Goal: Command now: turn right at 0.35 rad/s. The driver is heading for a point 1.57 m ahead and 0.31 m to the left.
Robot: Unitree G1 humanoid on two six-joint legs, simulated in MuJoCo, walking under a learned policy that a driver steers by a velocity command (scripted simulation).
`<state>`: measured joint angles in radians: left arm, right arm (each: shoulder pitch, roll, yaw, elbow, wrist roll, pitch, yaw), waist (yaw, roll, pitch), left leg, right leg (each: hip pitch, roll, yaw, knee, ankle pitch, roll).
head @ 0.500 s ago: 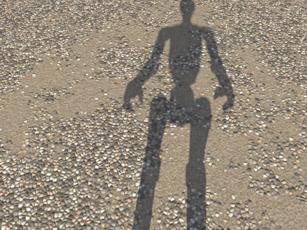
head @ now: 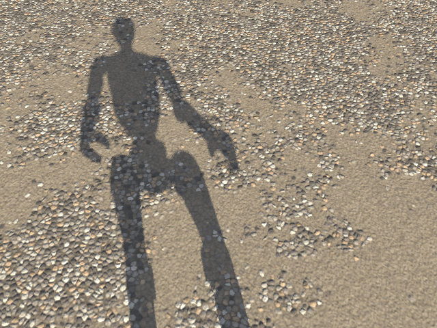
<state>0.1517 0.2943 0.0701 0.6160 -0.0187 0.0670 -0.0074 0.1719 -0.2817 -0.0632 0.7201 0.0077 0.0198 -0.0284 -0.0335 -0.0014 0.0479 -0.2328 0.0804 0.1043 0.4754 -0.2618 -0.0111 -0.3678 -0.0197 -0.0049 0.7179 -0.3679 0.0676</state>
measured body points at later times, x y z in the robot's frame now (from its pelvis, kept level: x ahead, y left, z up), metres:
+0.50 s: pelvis +0.04 +0.00 +0.00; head +0.05 +0.02 +0.45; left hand +0.10 +0.30 -0.12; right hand +0.20 -0.26 -0.10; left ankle +0.04 +0.13 -0.72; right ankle +0.00 -0.13 -0.74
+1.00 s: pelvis +0.26 +0.10 -0.01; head +0.29 +0.14 +0.44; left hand +0.41 +0.40 -0.09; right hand +0.37 -0.18 -0.11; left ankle +0.05 +0.13 -0.74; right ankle +0.48 +0.06 -0.72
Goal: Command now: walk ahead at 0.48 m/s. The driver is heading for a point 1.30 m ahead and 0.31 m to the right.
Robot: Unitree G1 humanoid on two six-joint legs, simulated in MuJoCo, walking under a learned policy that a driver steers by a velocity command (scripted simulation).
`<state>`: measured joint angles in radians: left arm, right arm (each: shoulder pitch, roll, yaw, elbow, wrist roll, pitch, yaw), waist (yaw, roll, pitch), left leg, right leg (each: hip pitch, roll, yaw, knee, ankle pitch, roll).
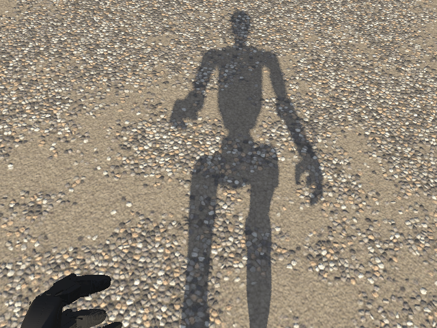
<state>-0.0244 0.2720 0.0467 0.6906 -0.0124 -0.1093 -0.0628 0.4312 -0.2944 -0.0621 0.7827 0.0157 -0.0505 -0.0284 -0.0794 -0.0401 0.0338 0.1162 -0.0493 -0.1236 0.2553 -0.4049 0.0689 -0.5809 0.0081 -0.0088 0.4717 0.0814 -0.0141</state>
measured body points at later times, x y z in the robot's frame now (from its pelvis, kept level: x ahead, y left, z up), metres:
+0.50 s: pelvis +0.31 +0.00 +0.00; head +0.34 -0.01 +0.45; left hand +0.38 +0.28 -0.12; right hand +0.51 -0.27 -0.05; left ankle +0.47 +0.10 -0.73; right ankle +0.19 -0.11 -0.73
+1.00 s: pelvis +0.56 -0.08 +0.00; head +0.59 -0.11 +0.44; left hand +0.88 -0.02 -0.07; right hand +0.40 -0.34 -0.13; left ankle +0.47 +0.10 -0.73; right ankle +0.62 -0.25 -0.72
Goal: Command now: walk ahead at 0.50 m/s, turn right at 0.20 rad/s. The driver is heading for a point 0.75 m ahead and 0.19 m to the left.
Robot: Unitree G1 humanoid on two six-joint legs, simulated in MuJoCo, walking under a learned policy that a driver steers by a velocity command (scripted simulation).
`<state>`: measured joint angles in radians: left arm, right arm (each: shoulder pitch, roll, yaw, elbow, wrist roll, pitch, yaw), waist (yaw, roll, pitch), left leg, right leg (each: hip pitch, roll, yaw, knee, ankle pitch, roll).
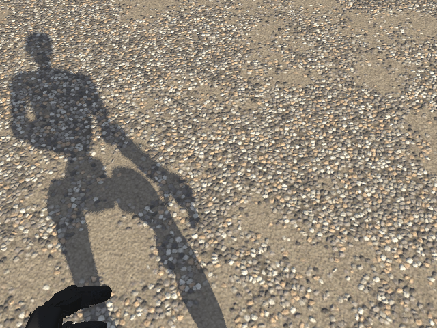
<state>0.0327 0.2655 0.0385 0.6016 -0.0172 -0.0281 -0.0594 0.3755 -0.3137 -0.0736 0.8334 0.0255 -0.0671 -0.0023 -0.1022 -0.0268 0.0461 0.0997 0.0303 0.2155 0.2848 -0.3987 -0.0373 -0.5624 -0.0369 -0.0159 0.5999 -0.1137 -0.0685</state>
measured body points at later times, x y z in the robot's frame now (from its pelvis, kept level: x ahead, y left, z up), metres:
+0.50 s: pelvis +0.28 +0.00 +0.00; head +0.30 +0.01 +0.45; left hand +0.26 +0.29 -0.12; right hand +0.51 -0.20 -0.09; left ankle +0.42 +0.16 -0.70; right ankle +0.14 -0.11 -0.73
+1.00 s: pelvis +0.56 +0.09 +0.01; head +0.58 +0.11 +0.46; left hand +0.65 +0.40 -0.07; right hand +0.74 -0.15 -0.09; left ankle +0.43 +0.14 -0.73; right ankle +0.77 +0.03 -0.70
